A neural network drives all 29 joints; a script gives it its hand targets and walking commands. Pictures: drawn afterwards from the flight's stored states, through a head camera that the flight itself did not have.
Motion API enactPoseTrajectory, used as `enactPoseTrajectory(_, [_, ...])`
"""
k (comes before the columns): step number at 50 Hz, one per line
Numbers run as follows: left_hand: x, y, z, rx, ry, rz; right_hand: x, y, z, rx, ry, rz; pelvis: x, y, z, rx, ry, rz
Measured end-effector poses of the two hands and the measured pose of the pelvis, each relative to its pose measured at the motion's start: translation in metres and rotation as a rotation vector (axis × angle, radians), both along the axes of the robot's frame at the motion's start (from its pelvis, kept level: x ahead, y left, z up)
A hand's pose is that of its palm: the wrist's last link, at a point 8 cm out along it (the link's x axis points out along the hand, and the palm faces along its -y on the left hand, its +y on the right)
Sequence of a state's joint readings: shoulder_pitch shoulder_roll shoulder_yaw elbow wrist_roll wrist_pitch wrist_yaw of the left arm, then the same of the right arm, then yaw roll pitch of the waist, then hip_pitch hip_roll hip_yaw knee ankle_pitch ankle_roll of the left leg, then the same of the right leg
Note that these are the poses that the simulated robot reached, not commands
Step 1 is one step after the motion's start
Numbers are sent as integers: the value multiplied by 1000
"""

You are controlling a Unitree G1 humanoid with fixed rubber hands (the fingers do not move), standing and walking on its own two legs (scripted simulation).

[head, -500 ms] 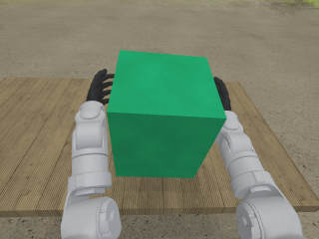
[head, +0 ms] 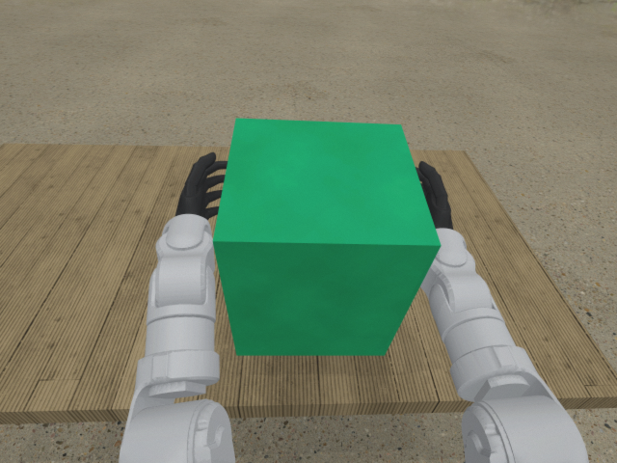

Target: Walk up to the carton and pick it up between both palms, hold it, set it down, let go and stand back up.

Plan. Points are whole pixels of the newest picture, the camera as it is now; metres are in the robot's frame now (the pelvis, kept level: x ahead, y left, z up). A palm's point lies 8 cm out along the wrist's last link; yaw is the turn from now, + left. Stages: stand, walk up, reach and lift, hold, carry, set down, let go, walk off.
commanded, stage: set down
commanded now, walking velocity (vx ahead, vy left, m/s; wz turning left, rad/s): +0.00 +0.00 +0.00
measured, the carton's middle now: (315, 244) +0.37 -0.01 +0.12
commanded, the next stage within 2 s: none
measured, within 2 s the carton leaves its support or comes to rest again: rests again in 1.78 s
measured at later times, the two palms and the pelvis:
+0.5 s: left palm (203, 231) +0.39 +0.13 +0.14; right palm (432, 243) +0.36 -0.17 +0.13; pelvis +0.00 +0.00 +0.00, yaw -1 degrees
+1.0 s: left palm (213, 248) +0.39 +0.12 +0.11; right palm (430, 257) +0.36 -0.18 +0.10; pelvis +0.01 +0.00 +0.00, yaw -1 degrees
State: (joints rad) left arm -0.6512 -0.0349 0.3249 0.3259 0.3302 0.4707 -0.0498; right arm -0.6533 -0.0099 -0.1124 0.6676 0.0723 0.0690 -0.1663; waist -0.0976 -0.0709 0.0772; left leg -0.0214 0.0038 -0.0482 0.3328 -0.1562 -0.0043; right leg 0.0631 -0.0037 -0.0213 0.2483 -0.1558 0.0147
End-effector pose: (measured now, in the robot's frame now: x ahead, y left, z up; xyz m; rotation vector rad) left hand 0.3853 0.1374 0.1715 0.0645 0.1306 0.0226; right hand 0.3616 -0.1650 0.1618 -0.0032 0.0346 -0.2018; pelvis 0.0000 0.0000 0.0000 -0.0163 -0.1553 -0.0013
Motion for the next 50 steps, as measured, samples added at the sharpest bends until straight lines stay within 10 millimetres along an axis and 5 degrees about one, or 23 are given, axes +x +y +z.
enactPoseTrajectory(50, [7, -13, -66, -9, 113, -30, -4, -12, -59, -10, 106, -37, 7, -2, 2, 4, 86, -19])
